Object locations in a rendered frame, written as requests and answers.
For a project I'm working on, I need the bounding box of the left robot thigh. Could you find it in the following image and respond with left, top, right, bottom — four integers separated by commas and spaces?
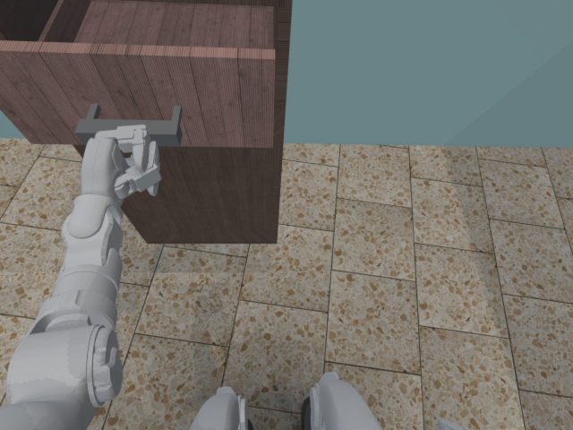
189, 393, 248, 430

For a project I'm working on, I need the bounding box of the robot left shin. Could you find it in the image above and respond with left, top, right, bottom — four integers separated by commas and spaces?
216, 387, 236, 395

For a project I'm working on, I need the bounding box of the drawer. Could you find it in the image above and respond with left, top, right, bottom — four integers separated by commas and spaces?
0, 0, 275, 148

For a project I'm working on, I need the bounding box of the robot left forearm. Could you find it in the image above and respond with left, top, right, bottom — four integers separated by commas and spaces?
5, 193, 124, 405

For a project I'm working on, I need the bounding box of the cabinet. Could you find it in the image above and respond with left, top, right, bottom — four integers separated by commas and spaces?
0, 0, 293, 244

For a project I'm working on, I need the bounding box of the robot left hand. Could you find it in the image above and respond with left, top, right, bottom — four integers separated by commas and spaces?
81, 125, 162, 207

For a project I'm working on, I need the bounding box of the left robot upper arm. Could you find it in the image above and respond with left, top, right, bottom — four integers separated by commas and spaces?
0, 324, 123, 430

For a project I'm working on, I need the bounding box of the handle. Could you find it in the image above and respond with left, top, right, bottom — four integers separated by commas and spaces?
75, 104, 183, 147

